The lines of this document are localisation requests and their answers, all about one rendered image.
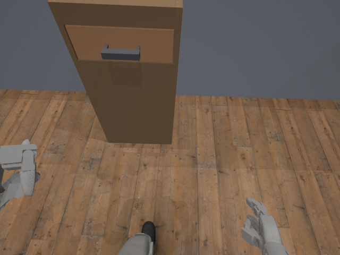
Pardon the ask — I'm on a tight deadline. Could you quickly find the cabinet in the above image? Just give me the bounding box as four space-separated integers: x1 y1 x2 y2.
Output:
48 0 183 145

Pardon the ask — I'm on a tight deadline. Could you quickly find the handle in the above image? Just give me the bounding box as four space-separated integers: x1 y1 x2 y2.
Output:
101 44 140 61

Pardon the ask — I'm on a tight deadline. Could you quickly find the robot left shin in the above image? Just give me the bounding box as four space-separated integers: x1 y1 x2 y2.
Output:
135 233 151 240

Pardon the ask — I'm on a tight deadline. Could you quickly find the robot right forearm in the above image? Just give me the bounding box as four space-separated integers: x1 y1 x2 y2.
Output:
262 242 290 255

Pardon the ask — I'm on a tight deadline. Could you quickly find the robot left foot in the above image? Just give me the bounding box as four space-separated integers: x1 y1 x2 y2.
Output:
141 221 156 244

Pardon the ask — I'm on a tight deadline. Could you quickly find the left robot hand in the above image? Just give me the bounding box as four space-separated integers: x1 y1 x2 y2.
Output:
0 139 40 211

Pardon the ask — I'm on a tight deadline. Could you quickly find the right robot hand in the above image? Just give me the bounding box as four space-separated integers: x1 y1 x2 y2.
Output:
242 197 283 250

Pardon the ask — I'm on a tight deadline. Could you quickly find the drawer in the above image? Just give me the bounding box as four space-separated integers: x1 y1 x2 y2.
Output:
65 25 174 63

